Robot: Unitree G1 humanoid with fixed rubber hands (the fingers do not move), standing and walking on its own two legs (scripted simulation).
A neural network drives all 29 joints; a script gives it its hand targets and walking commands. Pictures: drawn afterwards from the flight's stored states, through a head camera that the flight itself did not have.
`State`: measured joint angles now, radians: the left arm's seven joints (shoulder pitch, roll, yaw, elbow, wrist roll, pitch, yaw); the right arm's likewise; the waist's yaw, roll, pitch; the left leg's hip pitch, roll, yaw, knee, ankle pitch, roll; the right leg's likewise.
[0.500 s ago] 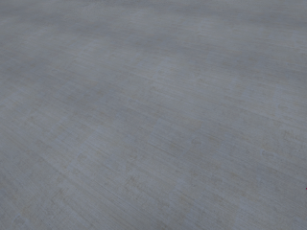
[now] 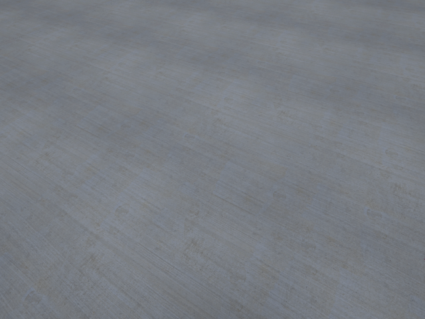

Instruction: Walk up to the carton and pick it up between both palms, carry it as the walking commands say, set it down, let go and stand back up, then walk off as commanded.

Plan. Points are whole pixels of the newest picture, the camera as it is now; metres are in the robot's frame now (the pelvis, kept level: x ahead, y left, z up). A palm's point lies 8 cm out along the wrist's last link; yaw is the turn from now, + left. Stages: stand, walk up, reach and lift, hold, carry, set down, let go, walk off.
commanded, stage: stand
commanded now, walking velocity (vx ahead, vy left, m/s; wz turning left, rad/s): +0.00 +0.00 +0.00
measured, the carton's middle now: out of the picture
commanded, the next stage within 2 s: none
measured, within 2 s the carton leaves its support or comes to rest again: neither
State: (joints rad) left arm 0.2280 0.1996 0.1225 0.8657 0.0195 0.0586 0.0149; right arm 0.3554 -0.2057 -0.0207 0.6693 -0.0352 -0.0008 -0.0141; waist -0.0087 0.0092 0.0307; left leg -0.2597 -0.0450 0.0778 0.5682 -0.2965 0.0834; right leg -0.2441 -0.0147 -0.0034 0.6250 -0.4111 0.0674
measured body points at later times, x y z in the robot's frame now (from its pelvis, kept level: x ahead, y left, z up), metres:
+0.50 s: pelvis -0.03 +0.00 +0.00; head -0.03 +0.00 +0.45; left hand +0.05 +0.25 -0.13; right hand +0.06 -0.24 -0.11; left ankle +0.01 +0.06 -0.73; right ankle -0.01 -0.13 -0.73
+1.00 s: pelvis -0.02 +0.00 +0.01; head -0.02 +0.00 +0.46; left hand +0.05 +0.25 -0.13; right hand +0.06 -0.24 -0.11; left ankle +0.01 +0.06 -0.73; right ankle -0.01 -0.13 -0.73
